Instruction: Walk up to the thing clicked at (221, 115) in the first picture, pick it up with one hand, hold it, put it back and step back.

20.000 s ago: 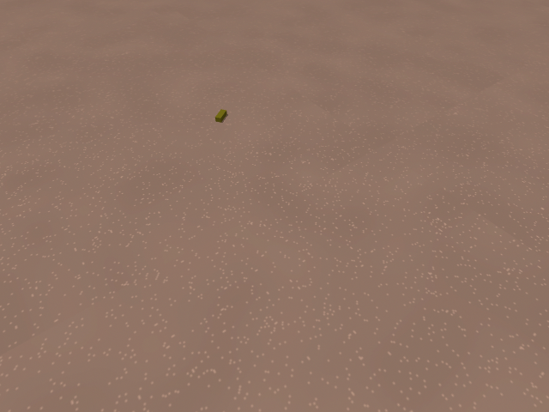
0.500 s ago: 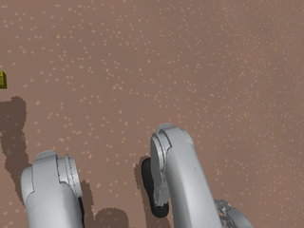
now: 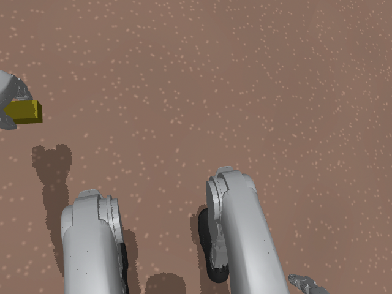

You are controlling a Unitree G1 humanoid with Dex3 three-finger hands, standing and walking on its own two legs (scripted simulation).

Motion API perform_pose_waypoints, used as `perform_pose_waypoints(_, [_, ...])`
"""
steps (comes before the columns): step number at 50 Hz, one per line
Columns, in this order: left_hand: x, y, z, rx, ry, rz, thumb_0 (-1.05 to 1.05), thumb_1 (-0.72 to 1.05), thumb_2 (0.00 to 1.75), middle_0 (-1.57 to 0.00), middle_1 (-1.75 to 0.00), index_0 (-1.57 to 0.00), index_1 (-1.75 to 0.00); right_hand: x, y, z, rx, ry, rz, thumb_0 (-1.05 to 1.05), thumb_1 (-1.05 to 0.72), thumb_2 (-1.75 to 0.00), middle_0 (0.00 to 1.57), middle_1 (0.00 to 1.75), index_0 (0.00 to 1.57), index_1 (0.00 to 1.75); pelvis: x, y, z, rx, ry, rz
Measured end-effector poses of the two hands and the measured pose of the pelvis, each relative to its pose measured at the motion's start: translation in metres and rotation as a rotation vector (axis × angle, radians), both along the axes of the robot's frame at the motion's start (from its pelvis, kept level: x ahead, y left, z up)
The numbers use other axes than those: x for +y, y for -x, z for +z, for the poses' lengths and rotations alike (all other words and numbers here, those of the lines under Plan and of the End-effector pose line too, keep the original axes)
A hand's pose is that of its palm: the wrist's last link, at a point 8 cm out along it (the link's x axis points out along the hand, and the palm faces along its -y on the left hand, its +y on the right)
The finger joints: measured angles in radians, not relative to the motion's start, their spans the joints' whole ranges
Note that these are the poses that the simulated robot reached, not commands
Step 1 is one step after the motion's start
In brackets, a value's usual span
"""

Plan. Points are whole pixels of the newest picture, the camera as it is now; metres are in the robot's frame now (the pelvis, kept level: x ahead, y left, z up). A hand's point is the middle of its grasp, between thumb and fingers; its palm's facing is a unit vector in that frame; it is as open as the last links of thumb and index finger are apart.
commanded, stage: lift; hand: left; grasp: from above
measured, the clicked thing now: (13, 112) +0.49 +0.30 -0.17
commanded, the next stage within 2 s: hold in 1.38 s
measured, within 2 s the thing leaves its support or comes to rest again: neither
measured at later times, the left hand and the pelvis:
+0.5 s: hand out of the picture +0.39 +0.29 +0.04, palm faces -0.42 -0.08 -0.91, open 6.7 cm; pelvis +0.00 -0.01 +0.12, yaw +4 degrees
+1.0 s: hand out of the picture +0.34 +0.25 +0.23, palm faces -0.42 -0.11 -0.90, open 6.6 cm; pelvis +0.03 -0.02 +0.29, yaw +6 degrees
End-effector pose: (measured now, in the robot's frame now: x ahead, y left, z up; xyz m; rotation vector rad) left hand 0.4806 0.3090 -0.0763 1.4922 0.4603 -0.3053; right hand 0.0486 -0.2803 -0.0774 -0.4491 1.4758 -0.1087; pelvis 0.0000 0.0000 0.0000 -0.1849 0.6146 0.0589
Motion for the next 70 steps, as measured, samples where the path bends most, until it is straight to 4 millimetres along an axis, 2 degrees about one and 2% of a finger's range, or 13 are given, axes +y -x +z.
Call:
perform_pose_waypoints(9, [0.007, 0.030, 0.055, -0.006, 0.005, -0.010, 0.00, 0.50, 0.02, -1.02, -0.11, -1.06, -0.08, 0.004, -0.039, 0.021, -0.113, -0.017, 0.013, 0.00, -0.92, -0.90, 0.21, 0.30, 0.21, 0.30, 0.002, 0.002, 0.033, -0.003, -0.020, 0.011])
perform_pose_waypoints(20, [-0.003, 0.068, 0.135, -0.041, 0.014, -0.005, 0.00, 0.50, 0.03, -1.00, -0.15, -1.03, -0.12, 0.018, -0.078, 0.065, -0.248, -0.080, 0.007, 0.00, -0.92, -0.90, 0.21, 0.30, 0.21, 0.30, -0.002, 0.000, 0.091, -0.043, -0.055, 0.023])
perform_pose_waypoints(27, [-0.017, 0.088, 0.197, -0.061, 0.015, 0.010, 0.00, 0.51, 0.03, -0.99, -0.15, -1.03, -0.11, 0.018, -0.089, 0.107, -0.310, -0.100, -0.016, 0.00, -0.91, -0.90, 0.21, 0.30, 0.21, 0.30, -0.008, -0.002, 0.138, -0.095, -0.082, 0.025])
perform_pose_waypoints(35, [-0.039, 0.115, 0.270, -0.051, 0.035, 0.022, 0.00, 0.52, 0.02, -0.99, -0.14, -1.03, -0.11, 0.013, -0.094, 0.166, -0.372, -0.109, -0.055, 0.01, -0.91, -0.90, 0.21, 0.30, 0.21, 0.30, -0.015, -0.009, 0.199, -0.175, -0.120, 0.023])
perform_pose_waypoints(42, [-0.051, 0.130, 0.320, -0.040, 0.046, 0.025, 0.00, 0.52, 0.00, -0.99, -0.14, -1.03, -0.10, 0.008, -0.100, 0.216, -0.430, -0.104, -0.065, 0.01, -0.91, -0.90, 0.21, 0.30, 0.21, 0.30, -0.020, -0.017, 0.248, -0.254, -0.145, 0.027])
perform_pose_waypoints(48, [-0.056, 0.135, 0.352, -0.045, 0.034, 0.030, 0.00, 0.53, 0.00, -0.99, -0.15, -1.03, -0.11, 0.004, -0.104, 0.251, -0.460, -0.100, -0.073, 0.01, -0.91, -0.90, 0.21, 0.30, 0.21, 0.30, -0.021, -0.025, 0.281, -0.306, -0.156, 0.030])
perform_pose_waypoints(53, [-0.059, 0.135, 0.371, -0.044, 0.022, 0.034, 0.00, 0.53, 0.00, -0.98, -0.17, -1.02, -0.12, 0.004, -0.106, 0.273, -0.467, -0.100, -0.080, 0.01, -0.92, -0.90, 0.21, 0.30, 0.21, 0.30, -0.019, -0.033, 0.303, -0.340, -0.162, 0.029])
perform_pose_waypoints(62, [-0.060, 0.122, 0.404, -0.049, 0.015, 0.040, 0.00, 0.51, 0.02, -0.98, -0.19, -1.01, -0.14, 0.013, -0.114, 0.304, -0.471, -0.116, -0.094, 0.01, -0.92, -0.90, 0.21, 0.30, 0.21, 0.30, -0.013, -0.049, 0.336, -0.397, -0.173, 0.024])
perform_pose_waypoints(70, [-0.056, 0.113, 0.426, -0.026, 0.014, 0.050, 0.00, 0.51, 0.04, -0.97, -0.19, -1.00, -0.15, 0.022, -0.127, 0.324, -0.481, -0.133, -0.104, 0.01, -0.91, -0.90, 0.21, 0.30, 0.21, 0.30, -0.007, -0.063, 0.357, -0.430, -0.177, 0.016])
